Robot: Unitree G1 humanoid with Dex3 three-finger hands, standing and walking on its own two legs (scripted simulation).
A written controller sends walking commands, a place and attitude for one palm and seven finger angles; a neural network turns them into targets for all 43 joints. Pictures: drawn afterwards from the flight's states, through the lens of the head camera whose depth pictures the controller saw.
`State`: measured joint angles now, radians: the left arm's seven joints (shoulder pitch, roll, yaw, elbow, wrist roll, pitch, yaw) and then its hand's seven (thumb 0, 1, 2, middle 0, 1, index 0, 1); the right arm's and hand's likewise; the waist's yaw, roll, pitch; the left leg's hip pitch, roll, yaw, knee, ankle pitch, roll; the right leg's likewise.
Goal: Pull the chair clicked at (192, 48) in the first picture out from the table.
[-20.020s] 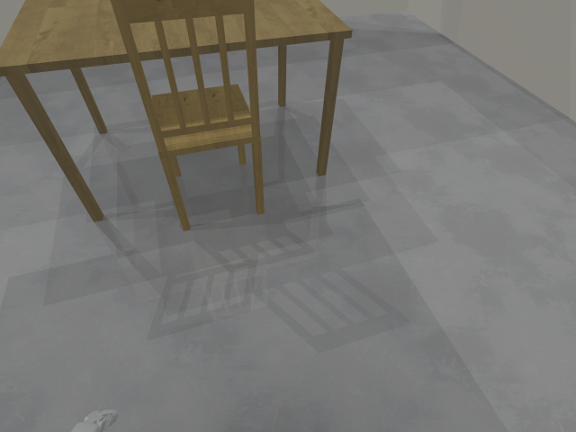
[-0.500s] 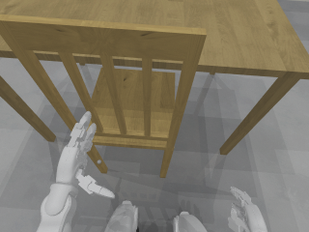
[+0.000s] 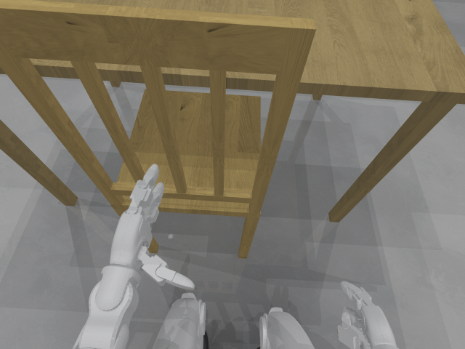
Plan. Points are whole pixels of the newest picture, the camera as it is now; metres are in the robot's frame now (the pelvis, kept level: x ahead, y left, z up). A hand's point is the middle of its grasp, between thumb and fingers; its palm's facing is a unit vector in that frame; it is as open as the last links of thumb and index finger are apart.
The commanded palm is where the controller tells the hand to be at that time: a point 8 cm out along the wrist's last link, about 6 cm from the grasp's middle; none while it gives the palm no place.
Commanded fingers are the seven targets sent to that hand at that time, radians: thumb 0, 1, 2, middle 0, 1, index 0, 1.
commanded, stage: aim the fingers beside a spindle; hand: left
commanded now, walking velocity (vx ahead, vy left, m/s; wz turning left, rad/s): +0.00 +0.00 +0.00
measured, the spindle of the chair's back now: (170, 145) +0.45 +0.12 +0.05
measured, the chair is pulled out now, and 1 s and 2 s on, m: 0.00 0.00 0.00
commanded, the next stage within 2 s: none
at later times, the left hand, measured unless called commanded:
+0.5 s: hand (146, 225) +0.30 +0.14 +0.05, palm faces +0.01 -1.00 -0.06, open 17.0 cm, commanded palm +0.27 +0.17 +0.03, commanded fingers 0.00 -0.50 0.30 -0.06 -0.08 -0.06 -0.08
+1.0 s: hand (186, 254) +0.27 +0.09 -0.01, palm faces -0.18 -0.98 +0.08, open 17.0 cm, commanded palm +0.28 +0.17 +0.03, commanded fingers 0.00 -0.50 0.30 -0.06 -0.08 -0.06 -0.08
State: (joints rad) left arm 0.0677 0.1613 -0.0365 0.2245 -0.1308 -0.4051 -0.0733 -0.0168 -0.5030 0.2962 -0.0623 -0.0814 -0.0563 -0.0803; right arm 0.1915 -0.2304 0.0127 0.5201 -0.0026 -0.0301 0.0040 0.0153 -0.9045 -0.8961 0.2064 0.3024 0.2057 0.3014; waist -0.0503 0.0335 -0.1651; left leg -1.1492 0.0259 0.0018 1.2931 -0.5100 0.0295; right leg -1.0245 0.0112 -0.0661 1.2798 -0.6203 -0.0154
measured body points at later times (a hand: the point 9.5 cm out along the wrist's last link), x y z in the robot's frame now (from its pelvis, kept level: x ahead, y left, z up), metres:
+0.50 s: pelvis +0.00 +0.00 +0.00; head +0.09 +0.00 +0.44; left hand +0.29 +0.19 +0.06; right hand +0.17 -0.24 -0.10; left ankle +0.05 +0.10 -0.62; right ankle +0.00 -0.12 -0.62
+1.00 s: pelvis +0.00 +0.00 +0.01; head +0.10 +0.00 +0.44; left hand +0.28 +0.14 -0.01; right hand +0.17 -0.25 -0.09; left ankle +0.05 +0.10 -0.62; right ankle +0.00 -0.12 -0.62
